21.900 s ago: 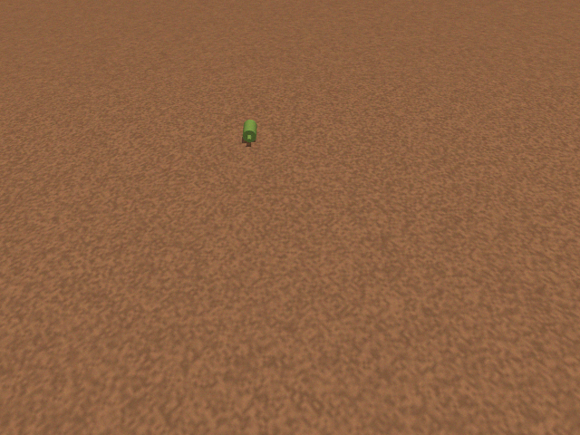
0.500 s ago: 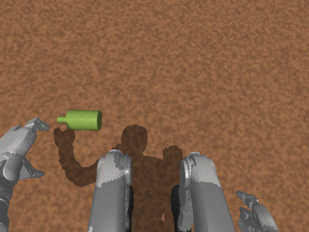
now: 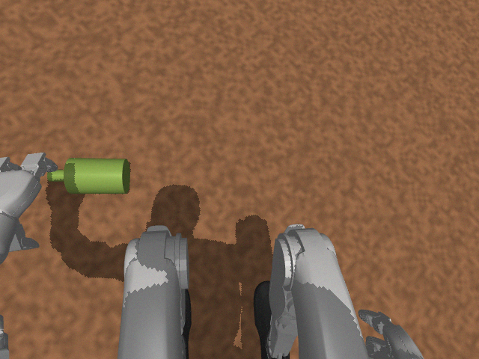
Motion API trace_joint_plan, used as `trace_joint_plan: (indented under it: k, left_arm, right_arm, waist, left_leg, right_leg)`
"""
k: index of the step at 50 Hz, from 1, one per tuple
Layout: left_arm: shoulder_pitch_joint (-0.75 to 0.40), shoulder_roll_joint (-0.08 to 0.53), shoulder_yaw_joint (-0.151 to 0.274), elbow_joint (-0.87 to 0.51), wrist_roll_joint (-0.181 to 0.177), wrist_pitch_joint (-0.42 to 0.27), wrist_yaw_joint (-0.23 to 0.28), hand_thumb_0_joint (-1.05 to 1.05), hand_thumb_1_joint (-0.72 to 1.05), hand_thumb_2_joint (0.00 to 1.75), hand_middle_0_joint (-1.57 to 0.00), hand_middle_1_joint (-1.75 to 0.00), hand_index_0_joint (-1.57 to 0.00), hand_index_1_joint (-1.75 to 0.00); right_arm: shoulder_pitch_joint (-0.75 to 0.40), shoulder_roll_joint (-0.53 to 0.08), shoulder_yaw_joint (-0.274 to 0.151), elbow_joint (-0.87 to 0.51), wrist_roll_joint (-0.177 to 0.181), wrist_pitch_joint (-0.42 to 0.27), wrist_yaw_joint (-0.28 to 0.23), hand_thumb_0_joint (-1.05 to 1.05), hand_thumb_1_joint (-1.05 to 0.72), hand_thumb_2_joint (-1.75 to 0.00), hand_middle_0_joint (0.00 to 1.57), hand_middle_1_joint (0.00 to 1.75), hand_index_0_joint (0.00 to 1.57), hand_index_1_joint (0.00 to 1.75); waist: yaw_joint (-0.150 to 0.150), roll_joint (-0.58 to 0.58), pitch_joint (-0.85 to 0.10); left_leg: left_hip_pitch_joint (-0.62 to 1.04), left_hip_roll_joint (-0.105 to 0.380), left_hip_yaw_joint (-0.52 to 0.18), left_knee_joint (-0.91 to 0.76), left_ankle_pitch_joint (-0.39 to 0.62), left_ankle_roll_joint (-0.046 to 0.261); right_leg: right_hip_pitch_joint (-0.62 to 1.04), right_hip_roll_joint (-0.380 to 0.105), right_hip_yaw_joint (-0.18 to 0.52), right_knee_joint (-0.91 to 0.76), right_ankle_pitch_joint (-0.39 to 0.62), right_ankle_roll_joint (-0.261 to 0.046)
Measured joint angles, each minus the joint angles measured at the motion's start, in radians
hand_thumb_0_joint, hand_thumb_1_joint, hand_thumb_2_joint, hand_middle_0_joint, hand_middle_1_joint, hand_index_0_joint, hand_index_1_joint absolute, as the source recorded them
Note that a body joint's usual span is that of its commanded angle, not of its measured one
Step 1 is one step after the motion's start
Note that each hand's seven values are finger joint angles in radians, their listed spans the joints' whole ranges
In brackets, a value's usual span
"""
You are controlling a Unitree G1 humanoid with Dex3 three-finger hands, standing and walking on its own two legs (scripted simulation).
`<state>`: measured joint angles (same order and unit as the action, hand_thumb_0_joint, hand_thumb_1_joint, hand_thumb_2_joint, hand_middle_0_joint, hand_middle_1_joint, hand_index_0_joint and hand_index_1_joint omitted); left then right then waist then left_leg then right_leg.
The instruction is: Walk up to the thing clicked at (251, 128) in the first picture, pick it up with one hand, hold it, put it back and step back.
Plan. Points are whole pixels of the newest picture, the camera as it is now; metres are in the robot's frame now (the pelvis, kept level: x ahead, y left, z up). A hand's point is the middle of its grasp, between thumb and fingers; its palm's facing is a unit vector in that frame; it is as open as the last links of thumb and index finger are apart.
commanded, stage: rise first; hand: left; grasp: from above
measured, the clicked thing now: (88, 175) +0.46 +0.35 -0.32
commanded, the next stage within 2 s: approach in 0.62 s
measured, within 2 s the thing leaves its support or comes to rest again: neither
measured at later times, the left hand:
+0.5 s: hand (41, 205) +0.36 +0.37 -0.19, palm faces -0.45 -0.10 -0.89, open 13.8 cm
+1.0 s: hand (72, 183) +0.41 +0.33 -0.21, palm faces -0.43 -0.05 -0.90, open 13.7 cm
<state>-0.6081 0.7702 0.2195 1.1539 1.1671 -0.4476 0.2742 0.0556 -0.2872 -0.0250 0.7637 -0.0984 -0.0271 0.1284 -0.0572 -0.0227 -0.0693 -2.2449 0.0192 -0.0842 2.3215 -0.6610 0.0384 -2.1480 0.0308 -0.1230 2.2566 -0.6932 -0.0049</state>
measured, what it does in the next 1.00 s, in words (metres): stands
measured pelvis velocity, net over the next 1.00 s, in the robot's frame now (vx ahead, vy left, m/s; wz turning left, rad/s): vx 0.01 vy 0.00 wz -0.03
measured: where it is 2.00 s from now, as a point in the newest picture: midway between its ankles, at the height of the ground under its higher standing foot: (224, 346)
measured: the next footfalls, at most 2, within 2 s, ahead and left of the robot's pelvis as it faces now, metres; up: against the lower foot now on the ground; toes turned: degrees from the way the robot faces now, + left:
none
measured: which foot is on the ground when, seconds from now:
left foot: down 0.00-1.00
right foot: down 0.00-1.00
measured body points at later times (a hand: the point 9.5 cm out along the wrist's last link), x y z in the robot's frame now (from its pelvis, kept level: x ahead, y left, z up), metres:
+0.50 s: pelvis +0.00 +0.00 -0.03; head +0.23 +0.07 +0.35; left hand +0.38 +0.37 -0.14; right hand +0.13 -0.28 -0.16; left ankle +0.09 +0.11 -0.32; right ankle +0.10 -0.11 -0.32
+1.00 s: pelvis +0.01 +0.00 -0.04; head +0.24 +0.08 +0.34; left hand +0.43 +0.33 -0.16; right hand +0.12 -0.28 -0.15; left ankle +0.09 +0.11 -0.32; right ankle +0.10 -0.11 -0.32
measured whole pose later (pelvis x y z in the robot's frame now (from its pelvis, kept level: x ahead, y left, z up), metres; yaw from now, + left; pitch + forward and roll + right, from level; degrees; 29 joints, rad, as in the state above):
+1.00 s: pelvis +0.01 +0.00 -0.04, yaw -2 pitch +33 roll -8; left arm -0.83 0.81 0.11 1.39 1.36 -0.45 0.49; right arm 0.03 -0.26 0.02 0.81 -0.18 -0.03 0.14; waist -0.14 -0.07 -0.06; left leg -2.34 0.03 -0.11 2.45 -0.70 0.03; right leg -2.25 0.05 -0.15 2.38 -0.71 -0.01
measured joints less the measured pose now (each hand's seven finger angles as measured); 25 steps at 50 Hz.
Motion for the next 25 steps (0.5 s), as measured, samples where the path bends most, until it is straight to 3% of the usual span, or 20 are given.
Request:
trace_joint_plan:
  k: [13, 25]
  left_arm:
    - [-0.033, 0.036, 0.017, 0.07, 0.083, -0.051, 0.07, 0.0, -0.47, 0.96, -0.12, -0.93, -0.12, -0.93]
    - [-0.066, 0.058, 0.02, 0.137, 0.142, -0.053, 0.135, 0.0, -0.45, 0.94, -0.13, -0.94, -0.14, -0.94]
  right_arm:
    - [-0.042, 0.006, 0.011, 0.006, -0.04, 0.028, 0.012, 0.01, -0.91, -0.9, 0.21, 0.3, 0.2, 0.3]
    - [-0.031, 0.02, 0.022, 0.03, -0.059, 0.035, 0.01, 0.01, -0.91, -0.9, 0.21, 0.3, 0.2, 0.3]
  waist:
    - [-0.012, -0.024, 0.019]
    - [-0.03, -0.025, 0.019]
  left_leg:
    - [-0.033, 0.009, -0.014, 0.066, -0.016, -0.007]
    - [-0.073, 0.012, -0.018, 0.112, -0.02, -0.007]
  right_leg:
    - [-0.038, 0.008, -0.014, 0.062, -0.006, -0.008]
    - [-0.08, 0.011, -0.02, 0.105, -0.006, -0.009]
